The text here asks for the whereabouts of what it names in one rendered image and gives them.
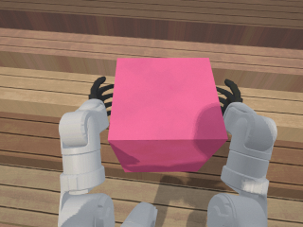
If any robot right forearm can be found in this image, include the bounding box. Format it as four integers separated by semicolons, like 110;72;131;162
221;102;277;225

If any robot left upper arm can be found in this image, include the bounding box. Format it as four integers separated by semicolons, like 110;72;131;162
59;193;116;227

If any robot left thigh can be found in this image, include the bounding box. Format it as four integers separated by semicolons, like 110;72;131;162
120;201;158;227

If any robot right upper arm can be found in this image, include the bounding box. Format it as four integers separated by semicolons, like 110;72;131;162
206;193;268;227

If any carton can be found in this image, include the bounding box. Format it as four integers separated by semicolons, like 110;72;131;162
108;58;228;172

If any robot left forearm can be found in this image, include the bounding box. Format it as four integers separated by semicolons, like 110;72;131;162
58;98;109;227

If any right robot hand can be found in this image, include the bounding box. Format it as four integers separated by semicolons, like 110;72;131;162
216;79;243;115

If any left robot hand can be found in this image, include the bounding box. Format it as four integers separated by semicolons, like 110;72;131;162
88;76;115;116

